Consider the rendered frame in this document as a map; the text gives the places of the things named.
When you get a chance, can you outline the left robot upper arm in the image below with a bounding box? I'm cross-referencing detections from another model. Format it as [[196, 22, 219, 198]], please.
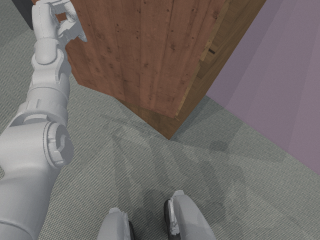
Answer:
[[0, 121, 74, 240]]

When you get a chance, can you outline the right robot foot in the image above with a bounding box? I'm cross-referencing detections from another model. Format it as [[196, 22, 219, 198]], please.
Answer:
[[163, 199, 181, 240]]

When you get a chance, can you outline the robot left hand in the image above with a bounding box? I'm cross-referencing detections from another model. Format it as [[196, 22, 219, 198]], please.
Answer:
[[31, 0, 88, 49]]

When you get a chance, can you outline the left robot forearm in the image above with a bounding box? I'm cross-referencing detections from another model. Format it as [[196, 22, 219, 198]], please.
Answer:
[[0, 38, 72, 169]]

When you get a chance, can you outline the cupboard door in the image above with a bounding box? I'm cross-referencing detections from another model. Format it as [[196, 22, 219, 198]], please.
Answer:
[[31, 0, 225, 119]]

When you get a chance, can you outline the handle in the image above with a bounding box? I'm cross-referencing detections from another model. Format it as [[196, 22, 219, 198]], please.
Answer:
[[12, 0, 34, 30]]

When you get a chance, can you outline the right robot thigh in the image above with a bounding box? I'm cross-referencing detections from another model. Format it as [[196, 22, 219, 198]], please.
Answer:
[[168, 194, 217, 240]]

